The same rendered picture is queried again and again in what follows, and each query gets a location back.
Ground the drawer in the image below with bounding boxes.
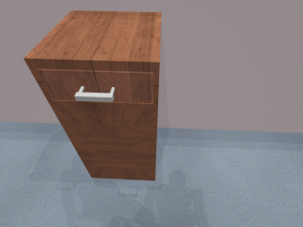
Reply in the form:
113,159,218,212
37,68,153,103

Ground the handle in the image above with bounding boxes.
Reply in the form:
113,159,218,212
74,86,116,102

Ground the cabinet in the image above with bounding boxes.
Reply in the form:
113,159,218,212
24,10,162,181

